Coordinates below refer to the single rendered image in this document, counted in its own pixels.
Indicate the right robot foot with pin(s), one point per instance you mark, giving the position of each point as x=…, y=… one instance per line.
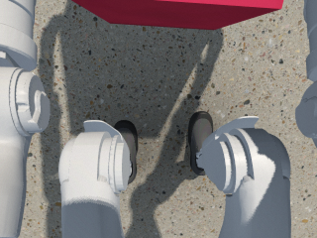
x=200, y=126

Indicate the left robot forearm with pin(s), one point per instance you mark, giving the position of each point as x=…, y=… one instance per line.
x=17, y=46

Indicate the right robot upper arm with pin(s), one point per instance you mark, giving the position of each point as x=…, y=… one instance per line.
x=306, y=113

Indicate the robot left shin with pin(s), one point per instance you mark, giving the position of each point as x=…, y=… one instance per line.
x=89, y=126

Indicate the right robot forearm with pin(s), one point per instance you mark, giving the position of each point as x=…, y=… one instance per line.
x=310, y=17

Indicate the carton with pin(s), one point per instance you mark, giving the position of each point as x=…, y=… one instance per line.
x=184, y=14

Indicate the left robot upper arm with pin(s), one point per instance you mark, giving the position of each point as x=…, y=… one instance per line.
x=24, y=110

